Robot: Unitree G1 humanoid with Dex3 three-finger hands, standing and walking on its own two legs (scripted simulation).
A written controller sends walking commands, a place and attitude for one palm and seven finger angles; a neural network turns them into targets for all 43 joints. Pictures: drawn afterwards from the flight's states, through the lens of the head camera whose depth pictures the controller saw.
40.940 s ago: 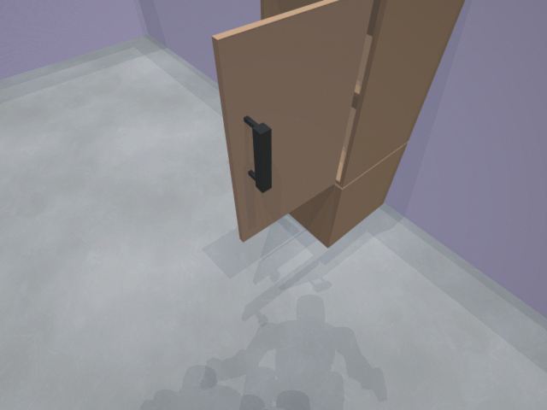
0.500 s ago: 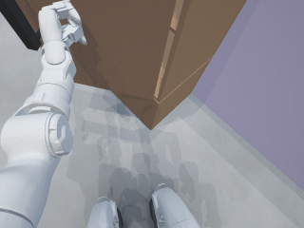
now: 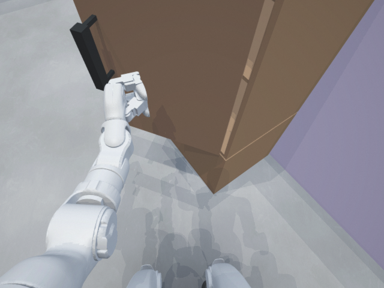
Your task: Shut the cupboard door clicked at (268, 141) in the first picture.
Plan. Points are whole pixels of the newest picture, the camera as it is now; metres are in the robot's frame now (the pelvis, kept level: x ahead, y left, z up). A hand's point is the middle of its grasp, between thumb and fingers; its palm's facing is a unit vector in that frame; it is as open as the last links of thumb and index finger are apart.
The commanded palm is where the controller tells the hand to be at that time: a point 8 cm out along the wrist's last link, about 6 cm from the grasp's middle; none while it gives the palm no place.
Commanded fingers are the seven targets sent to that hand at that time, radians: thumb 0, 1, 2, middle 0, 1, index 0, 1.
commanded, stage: draw the hand back to the body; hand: left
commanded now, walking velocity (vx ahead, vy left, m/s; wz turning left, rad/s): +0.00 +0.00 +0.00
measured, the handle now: (97, 55) +0.65 +0.18 +0.07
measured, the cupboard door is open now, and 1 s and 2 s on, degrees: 34 34 34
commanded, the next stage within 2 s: step back with the hand held close in 1.64 s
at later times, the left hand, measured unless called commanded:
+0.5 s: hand (93, 126) +0.39 +0.14 +0.13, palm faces +0.04 -1.00 -0.04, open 3.1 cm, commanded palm +0.34 +0.19 +0.14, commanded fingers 0.00 0.90 0.90 -1.22 -1.41 -1.22 -1.41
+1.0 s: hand out of the picture +0.26 +0.24 +0.19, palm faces +0.27 -0.92 -0.28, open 4.1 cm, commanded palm +0.21 +0.29 +0.21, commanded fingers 0.00 0.90 0.90 -0.53 -0.66 -0.53 -0.66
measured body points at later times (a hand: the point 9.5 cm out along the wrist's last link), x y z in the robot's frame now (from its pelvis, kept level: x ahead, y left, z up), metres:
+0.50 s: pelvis +0.00 +0.01 +0.04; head +0.03 +0.00 +0.49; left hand +0.38 +0.19 +0.14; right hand +0.07 -0.25 -0.08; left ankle +0.01 +0.12 -0.67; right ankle +0.00 -0.10 -0.67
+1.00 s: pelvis +0.02 +0.03 +0.08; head -0.01 +0.00 +0.52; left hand +0.24 +0.29 +0.21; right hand +0.22 -0.17 +0.00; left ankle +0.01 +0.12 -0.67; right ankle +0.00 -0.10 -0.67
